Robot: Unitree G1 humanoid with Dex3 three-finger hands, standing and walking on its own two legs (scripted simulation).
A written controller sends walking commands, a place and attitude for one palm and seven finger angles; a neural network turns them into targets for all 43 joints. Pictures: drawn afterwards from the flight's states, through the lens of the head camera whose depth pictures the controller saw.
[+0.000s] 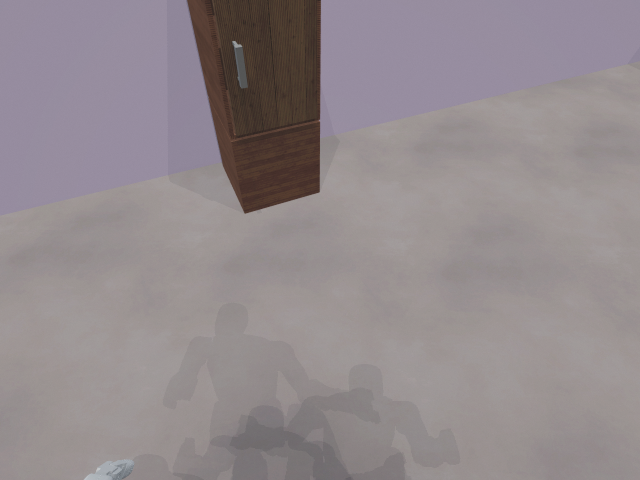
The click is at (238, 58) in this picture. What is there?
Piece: cupboard door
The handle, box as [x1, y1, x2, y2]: [232, 41, 247, 88]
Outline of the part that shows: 232,41 235,51 239,83 241,88 247,87 242,47 240,44 238,45 235,41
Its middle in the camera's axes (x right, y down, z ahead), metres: -0.28 -0.58 +1.28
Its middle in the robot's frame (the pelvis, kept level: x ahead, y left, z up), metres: +1.33 +0.33 -0.07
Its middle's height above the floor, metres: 0.70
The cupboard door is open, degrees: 0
